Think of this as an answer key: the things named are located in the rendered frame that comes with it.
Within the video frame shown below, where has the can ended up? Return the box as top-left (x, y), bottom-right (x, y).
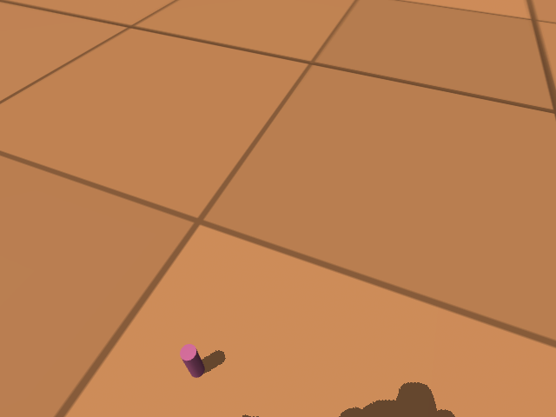
top-left (180, 344), bottom-right (205, 378)

